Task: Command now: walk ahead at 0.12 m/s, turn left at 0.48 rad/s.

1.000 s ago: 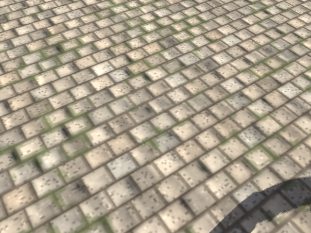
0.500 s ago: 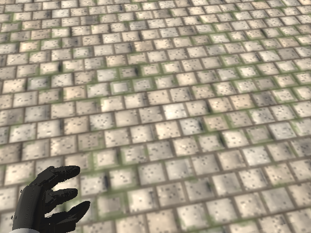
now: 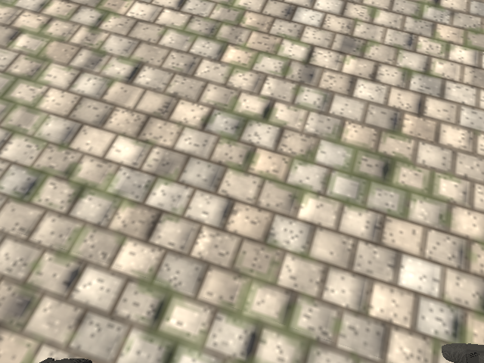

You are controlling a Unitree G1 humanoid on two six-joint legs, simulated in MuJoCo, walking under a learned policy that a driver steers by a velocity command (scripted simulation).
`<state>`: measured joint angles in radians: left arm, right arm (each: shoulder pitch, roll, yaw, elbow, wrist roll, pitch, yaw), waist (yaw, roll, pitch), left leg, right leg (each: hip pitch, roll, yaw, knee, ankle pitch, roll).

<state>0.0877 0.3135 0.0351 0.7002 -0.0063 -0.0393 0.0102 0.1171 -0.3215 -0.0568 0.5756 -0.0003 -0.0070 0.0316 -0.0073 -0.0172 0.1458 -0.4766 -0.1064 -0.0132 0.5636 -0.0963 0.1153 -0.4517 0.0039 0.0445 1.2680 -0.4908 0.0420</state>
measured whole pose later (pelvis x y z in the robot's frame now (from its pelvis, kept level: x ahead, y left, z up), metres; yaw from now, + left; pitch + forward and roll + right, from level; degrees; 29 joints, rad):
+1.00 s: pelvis +0.09 -0.11 +0.00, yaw -24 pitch +3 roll +1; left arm 0.16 0.32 0.09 0.58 -0.01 0.07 -0.02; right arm 0.12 -0.30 -0.10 0.69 -0.01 0.01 -0.02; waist 0.00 0.02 0.06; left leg -0.37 0.13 0.13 0.86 -0.51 -0.07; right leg -0.39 -0.02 -0.04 0.67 -0.32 -0.05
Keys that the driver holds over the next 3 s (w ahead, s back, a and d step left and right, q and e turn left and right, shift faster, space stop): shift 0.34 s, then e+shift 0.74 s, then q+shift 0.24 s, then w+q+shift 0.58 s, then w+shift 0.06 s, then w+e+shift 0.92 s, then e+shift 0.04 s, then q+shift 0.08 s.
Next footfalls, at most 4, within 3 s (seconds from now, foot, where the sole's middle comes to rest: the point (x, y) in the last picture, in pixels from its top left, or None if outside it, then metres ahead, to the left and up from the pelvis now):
0.28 right None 0.14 -0.20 -0.76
0.96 right None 0.10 -0.22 -0.76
1.38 left None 0.21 -0.04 -0.76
1.78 right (383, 361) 0.38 -0.36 -0.76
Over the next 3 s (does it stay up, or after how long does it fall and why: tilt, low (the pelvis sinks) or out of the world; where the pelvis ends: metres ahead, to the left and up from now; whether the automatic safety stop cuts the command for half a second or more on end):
stays up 1.28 -0.34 0.02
